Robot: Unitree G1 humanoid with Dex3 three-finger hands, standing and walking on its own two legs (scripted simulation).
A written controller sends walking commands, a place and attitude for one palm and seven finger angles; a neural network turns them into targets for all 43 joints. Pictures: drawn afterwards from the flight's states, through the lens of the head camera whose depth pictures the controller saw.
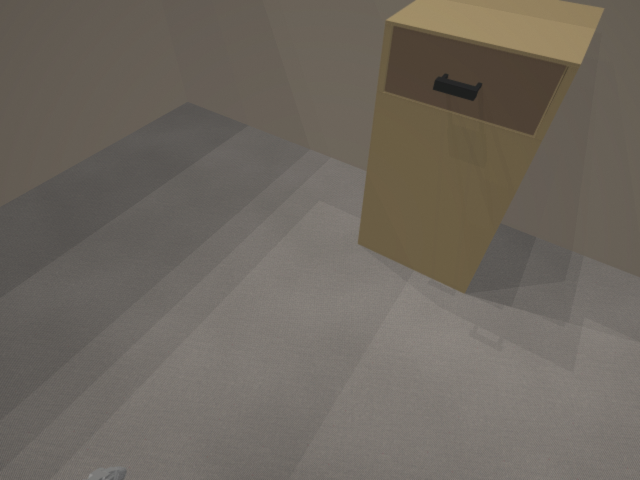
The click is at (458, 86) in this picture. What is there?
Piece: drawer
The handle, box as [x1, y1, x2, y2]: [433, 74, 481, 100]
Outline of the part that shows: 434,82 433,89 473,100 481,85 481,83 478,82 475,86 450,80 446,78 448,74 444,74 441,77 438,77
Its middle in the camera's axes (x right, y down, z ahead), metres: +0.35 -0.39 +0.98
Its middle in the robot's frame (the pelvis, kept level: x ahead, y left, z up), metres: +1.02 -0.30 +0.02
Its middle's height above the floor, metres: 0.79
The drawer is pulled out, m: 0.00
